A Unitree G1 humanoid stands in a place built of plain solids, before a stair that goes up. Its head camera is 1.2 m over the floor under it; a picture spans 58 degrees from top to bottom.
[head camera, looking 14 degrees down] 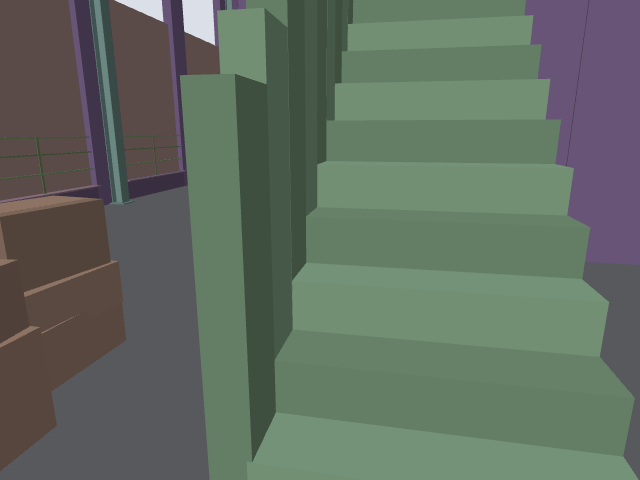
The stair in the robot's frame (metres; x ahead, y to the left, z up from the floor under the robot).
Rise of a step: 0.21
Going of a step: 0.25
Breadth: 1.16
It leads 11 degrees to the right of straight ahead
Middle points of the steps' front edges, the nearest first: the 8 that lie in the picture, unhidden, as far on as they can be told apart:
1.27 -0.39 0.42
1.51 -0.44 0.63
1.76 -0.49 0.84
2.00 -0.53 1.05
2.25 -0.58 1.26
2.50 -0.63 1.47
2.74 -0.68 1.68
2.99 -0.73 1.89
